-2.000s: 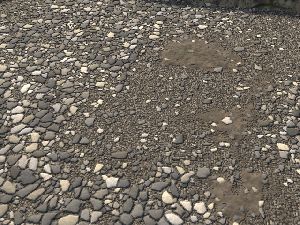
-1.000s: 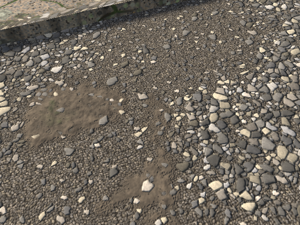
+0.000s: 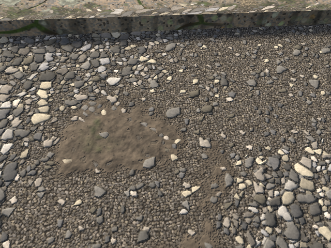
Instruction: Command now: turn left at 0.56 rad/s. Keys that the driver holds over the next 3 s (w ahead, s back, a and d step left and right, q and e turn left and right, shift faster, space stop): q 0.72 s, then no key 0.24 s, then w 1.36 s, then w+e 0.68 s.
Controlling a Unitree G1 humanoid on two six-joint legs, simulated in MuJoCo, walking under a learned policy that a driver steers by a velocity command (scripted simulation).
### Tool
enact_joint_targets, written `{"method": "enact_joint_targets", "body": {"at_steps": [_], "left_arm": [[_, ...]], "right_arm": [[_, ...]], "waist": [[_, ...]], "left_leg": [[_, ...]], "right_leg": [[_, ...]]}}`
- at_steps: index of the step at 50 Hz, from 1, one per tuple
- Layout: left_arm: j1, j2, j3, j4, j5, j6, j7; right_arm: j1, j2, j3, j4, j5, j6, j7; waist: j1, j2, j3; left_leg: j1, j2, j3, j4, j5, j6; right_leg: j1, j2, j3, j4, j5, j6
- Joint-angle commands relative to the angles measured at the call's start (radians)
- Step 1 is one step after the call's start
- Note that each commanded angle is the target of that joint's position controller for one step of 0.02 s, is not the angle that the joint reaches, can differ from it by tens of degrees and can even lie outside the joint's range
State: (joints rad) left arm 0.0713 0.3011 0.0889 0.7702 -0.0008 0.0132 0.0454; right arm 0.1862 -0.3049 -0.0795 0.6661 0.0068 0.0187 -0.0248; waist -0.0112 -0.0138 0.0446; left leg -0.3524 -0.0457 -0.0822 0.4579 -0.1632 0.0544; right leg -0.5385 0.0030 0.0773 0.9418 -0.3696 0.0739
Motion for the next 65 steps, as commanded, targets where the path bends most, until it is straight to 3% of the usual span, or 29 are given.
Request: {"method": "enact_joint_targets", "body": {"at_steps": [1,8,9,10,11,12,13,15,18,22,29,30,31,32,33,35,36,42,48,51,52,53,54,55,56,58,60,63,65], "left_arm": [[0.002,0.06,0.01,-0.055,-0.002,-0.014,-0.003],[0.092,0.084,0.022,-0.041,-0.011,-0.051,-0.037],[0.125,0.114,0.033,-0.032,-0.004,-0.053,-0.038],[0.142,0.186,0.048,-0.04,0.014,-0.047,-0.031],[0.122,0.234,0.054,-0.04,0.048,-0.04,-0.032],[0.075,0.179,0.041,-0.074,0.047,-0.045,-0.029],[0.022,0.126,0.027,-0.089,0.035,-0.044,-0.022],[-0.013,0.095,0.016,-0.101,0.006,-0.039,-0.012],[0.051,0.106,0.016,-0.092,0.013,-0.022,0.005],[0.087,0.157,0.034,-0.091,0.012,-0.008,0.005],[0.047,0.186,0.046,-0.09,-0.034,-0.012,-0.024],[0.094,0.151,0.037,-0.069,-0.033,-0.016,-0.029],[0.121,0.097,0.022,-0.075,0.003,-0.018,-0.033],[0.058,0.059,0.002,-0.139,0.041,-0.021,-0.028],[-0.011,0.115,0.019,-0.149,0.02,-0.023,-0.02],[0.005,0.136,0.031,-0.128,0.001,-0.016,-0.012],[0.013,0.145,0.035,-0.119,0.009,-0.011,-0.006],[0.046,0.08,0.008,-0.098,0.002,-0.007,-0.019],[0.035,0.087,0.001,-0.112,-0.006,-0.012,-0.034],[0.104,0.057,-0.009,-0.089,-0.001,-0.029,-0.049],[0.134,0.077,-0.007,-0.087,0.004,-0.037,-0.046],[0.198,0.128,0.0,-0.087,0.007,-0.043,-0.041],[0.269,0.215,0.026,-0.042,0.011,-0.049,-0.046],[0.268,0.2,0.025,-0.056,0.015,-0.061,-0.048],[0.255,0.168,0.015,-0.052,0.014,-0.07,-0.038],[0.231,0.139,0.006,-0.055,-0.009,-0.079,-0.027],[0.237,0.122,0.001,-0.054,-0.008,-0.08,-0.022],[0.243,0.132,0.005,-0.055,-0.014,-0.076,-0.026],[0.271,0.159,0.012,-0.049,-0.02,-0.074,-0.036]], "right_arm": [[-0.019,-0.176,-0.05,-0.082,-0.001,-0.002,-0.014],[-0.072,-0.162,-0.044,-0.116,0.015,0.021,-0.008],[-0.061,-0.141,-0.039,-0.121,0.017,0.024,-0.011],[-0.018,-0.084,-0.024,-0.126,0.006,0.024,-0.01],[-0.016,-0.11,-0.034,-0.163,0.01,0.013,-0.006],[0.001,-0.187,-0.057,-0.144,-0.002,0.004,-0.002],[0.018,-0.211,-0.071,-0.116,0.007,0.009,0.001],[0.039,-0.165,-0.065,-0.089,0.005,0.03,-0.003],[-0.025,-0.102,-0.041,-0.126,0.021,0.034,0.006],[-0.079,-0.072,-0.023,-0.165,0.012,0.032,0.02],[0.017,-0.09,-0.04,-0.152,0.015,0.045,0.044],[0.06,-0.113,-0.052,-0.137,0.012,0.045,0.036],[0.098,-0.209,-0.08,-0.143,0.013,0.039,0.022],[0.089,-0.293,-0.084,-0.176,-0.014,0.023,0.019],[0.12,-0.243,-0.074,-0.166,-0.036,-0.002,0.031],[0.019,-0.191,-0.055,-0.15,-0.013,-0.021,0.023],[-0.023,-0.166,-0.044,-0.155,0.003,-0.017,0.016],[-0.038,-0.134,-0.02,-0.14,-0.01,-0.009,-0.004],[-0.043,-0.132,-0.01,-0.113,-0.016,-0.002,0.014],[-0.034,-0.097,0.011,-0.087,-0.004,-0.004,0.019],[-0.021,-0.084,0.017,-0.081,-0.012,-0.009,0.02],[-0.03,-0.049,0.029,-0.091,-0.023,-0.017,0.022],[-0.047,-0.044,0.024,-0.122,-0.005,-0.03,0.02],[-0.122,-0.122,0.003,-0.136,0.011,-0.043,0.012],[-0.127,-0.142,-0.013,-0.133,0.025,-0.052,0.013],[-0.081,-0.102,-0.009,-0.108,0.011,-0.06,0.024],[-0.106,-0.054,0.002,-0.103,0.005,-0.077,0.037],[-0.137,0.002,0.022,-0.103,0.005,-0.092,0.053],[-0.145,-0.013,0.02,-0.105,0.012,-0.092,0.059]], "waist": [[0.0,0.163,-0.174],[0.038,0.192,-0.16],[0.043,0.158,-0.166],[0.011,-0.045,-0.182],[-0.017,-0.295,-0.123],[-0.01,-0.211,-0.116],[-0.028,-0.145,-0.102],[-0.023,-0.112,-0.072],[0.021,-0.137,-0.07],[0.062,-0.164,-0.112],[0.0,-0.161,-0.118],[-0.01,-0.101,-0.131],[-0.001,0.128,-0.151],[0.0,0.348,-0.152],[-0.073,0.237,-0.221],[-0.009,0.152,-0.134],[0.007,0.144,-0.118],[0.011,0.151,-0.154],[-0.017,0.172,-0.105],[0.024,0.134,-0.102],[0.027,0.105,-0.098],[0.035,-0.013,-0.094],[0.031,-0.236,-0.064],[0.089,-0.235,0.039],[0.073,-0.184,0.072],[0.049,-0.14,0.057],[0.061,-0.118,0.034],[0.077,-0.138,-0.004],[0.086,-0.147,-0.005]], "left_leg": [[0.159,0.223,-0.263,-0.103,0.176,0.17],[0.124,0.172,-0.386,-0.023,0.162,0.12],[0.064,0.131,-0.361,0.025,0.069,0.076],[-0.072,0.027,-0.234,0.23,-0.211,0.015],[-0.263,-0.097,-0.06,0.435,-0.49,-0.039],[-0.272,-0.023,-0.088,0.638,-0.467,-0.071],[-0.268,-0.011,-0.081,0.713,-0.392,-0.085],[-0.303,0.002,-0.055,0.788,-0.282,-0.121],[-0.321,0.024,0.017,0.704,-0.217,-0.152],[-0.242,0.075,0.062,0.488,-0.239,-0.159],[0.065,0.04,0.168,0.045,-0.07,-0.056],[0.19,0.026,0.141,-0.052,0.041,-0.022],[0.375,0.196,-0.109,-0.087,0.368,0.045],[0.411,0.436,-0.444,-0.065,0.635,0.257],[0.36,0.446,-0.444,-0.099,0.545,0.332],[0.282,0.315,-0.274,-0.103,0.362,0.212],[0.251,0.283,-0.244,-0.102,0.343,0.178],[0.221,0.233,-0.175,-0.096,0.327,0.168],[0.14,0.241,-0.247,-0.083,0.163,0.18],[0.044,0.174,-0.254,-0.094,-0.283,0.12],[-0.021,0.136,-0.25,-0.055,-0.4,0.084],[-0.113,0.066,-0.175,0.113,-0.458,0.034],[-0.238,-0.053,0.049,0.311,-0.41,-0.021],[-0.357,-0.004,0.028,0.477,-0.435,-0.043],[-0.414,0.032,-0.01,0.578,-0.385,-0.041],[-0.461,0.073,0.0,0.601,-0.273,-0.045],[-0.404,0.089,0.046,0.51,-0.161,-0.053],[-0.206,0.07,0.11,0.298,-0.083,-0.068],[-0.123,0.058,0.127,0.209,-0.095,-0.07]], "right_leg": [[0.033,0.014,0.006,-0.113,0.031,0.011],[0.246,0.039,-0.012,-0.5,0.133,-0.039],[0.348,-0.022,0.02,-0.578,0.221,-0.064],[0.459,-0.24,0.211,-0.62,0.313,-0.143],[0.412,-0.407,0.449,-0.657,0.481,-0.322],[0.377,-0.433,0.433,-0.655,0.491,-0.374],[0.361,-0.364,0.309,-0.634,0.47,-0.328],[0.38,-0.271,0.163,-0.616,0.441,-0.266],[0.439,-0.239,0.055,-0.621,0.495,-0.277],[0.506,-0.288,0.012,-0.609,0.527,-0.296],[0.416,-0.306,-0.083,-0.488,0.488,-0.22],[0.346,-0.271,-0.134,-0.394,0.402,-0.16],[0.13,-0.177,-0.228,-0.144,0.12,-0.065],[-0.144,-0.033,-0.187,0.099,-0.326,0.004],[-0.145,-0.03,-0.041,0.254,-0.332,0.003],[-0.153,-0.06,-0.01,0.255,-0.156,-0.018],[-0.141,-0.063,-0.006,0.221,-0.094,-0.014],[0.006,-0.038,-0.035,0.015,0.036,0.014],[0.168,-0.03,-0.051,-0.234,-0.007,-0.009],[0.366,0.008,-0.112,-0.483,0.131,-0.051],[0.431,-0.039,-0.056,-0.476,0.1,-0.081],[0.483,-0.172,0.091,-0.532,0.057,-0.145],[0.453,-0.29,0.342,-0.675,-0.251,-0.277],[0.425,-0.381,0.523,-0.79,-0.374,-0.356],[0.424,-0.383,0.52,-0.793,-0.382,-0.352],[0.487,-0.323,0.4,-0.784,-0.282,-0.305],[0.484,-0.257,0.255,-0.794,-0.11,-0.268],[0.405,-0.192,0.095,-0.778,0.069,-0.247],[0.377,-0.209,0.087,-0.766,0.083,-0.259]]}}
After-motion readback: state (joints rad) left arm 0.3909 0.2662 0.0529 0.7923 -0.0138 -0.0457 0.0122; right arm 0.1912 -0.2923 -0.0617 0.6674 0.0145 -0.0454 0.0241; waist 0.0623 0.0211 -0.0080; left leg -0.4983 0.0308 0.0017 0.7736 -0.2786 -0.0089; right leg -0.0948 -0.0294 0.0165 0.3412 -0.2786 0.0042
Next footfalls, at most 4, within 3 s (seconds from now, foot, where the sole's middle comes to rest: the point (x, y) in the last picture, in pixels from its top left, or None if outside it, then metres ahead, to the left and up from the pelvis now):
0.20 right None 0.08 -0.15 -0.78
0.62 left None -0.01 0.11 -0.78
1.04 right None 0.10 -0.09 -0.78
1.42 left None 0.10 0.23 -0.78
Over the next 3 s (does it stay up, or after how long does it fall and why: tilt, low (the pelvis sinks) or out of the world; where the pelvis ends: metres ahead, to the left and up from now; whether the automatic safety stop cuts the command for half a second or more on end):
stays up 0.81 0.50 -0.03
